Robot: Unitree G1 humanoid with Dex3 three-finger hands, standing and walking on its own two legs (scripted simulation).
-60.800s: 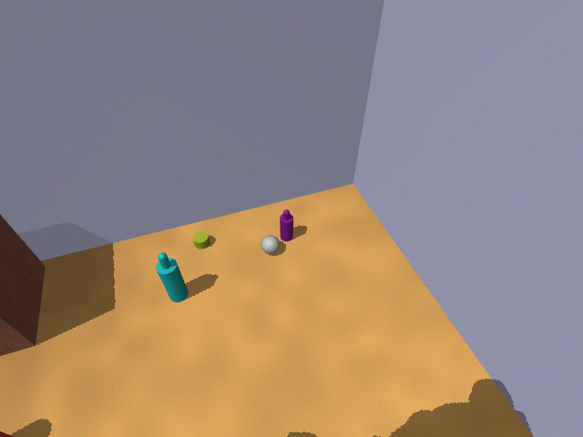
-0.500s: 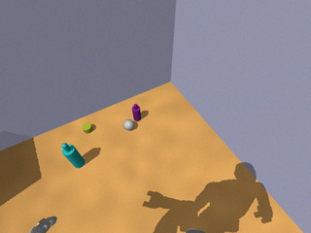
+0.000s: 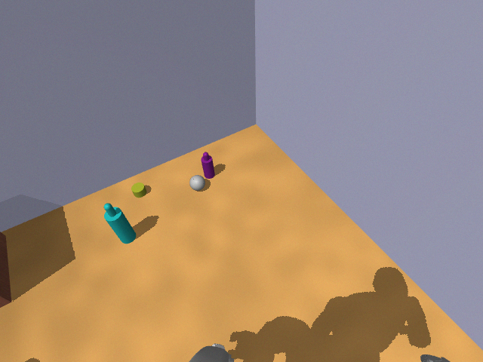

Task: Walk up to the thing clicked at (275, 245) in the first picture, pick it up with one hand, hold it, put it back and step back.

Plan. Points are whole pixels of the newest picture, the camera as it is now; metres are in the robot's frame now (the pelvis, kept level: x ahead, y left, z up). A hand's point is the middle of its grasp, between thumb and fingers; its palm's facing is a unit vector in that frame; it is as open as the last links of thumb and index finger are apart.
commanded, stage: step back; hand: left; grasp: from above
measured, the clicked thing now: (197, 182) +1.07 +0.32 -0.72
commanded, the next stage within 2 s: stand in 1.02 s
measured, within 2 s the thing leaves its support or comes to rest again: neither
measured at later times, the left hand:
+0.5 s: hand out of the picture +0.01 +0.28 -0.14, palm faces +0.06 -0.92 -0.40, open 7.4 cm
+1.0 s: hand out of the picture +0.07 +0.30 -0.15, palm faces +0.05 -0.93 -0.36, open 7.4 cm
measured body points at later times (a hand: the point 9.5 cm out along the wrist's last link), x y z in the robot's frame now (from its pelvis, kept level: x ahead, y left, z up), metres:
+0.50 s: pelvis -0.02 +0.00 +0.00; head -0.02 -0.01 +0.45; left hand +0.01 +0.32 -0.11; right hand +0.05 -0.31 -0.12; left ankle -0.04 +0.14 -0.72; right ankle +0.01 -0.11 -0.73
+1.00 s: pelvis +0.01 +0.02 +0.00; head +0.04 +0.04 +0.45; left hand +0.06 +0.34 -0.13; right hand +0.16 -0.25 -0.12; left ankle +0.06 +0.15 -0.72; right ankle +0.00 -0.11 -0.72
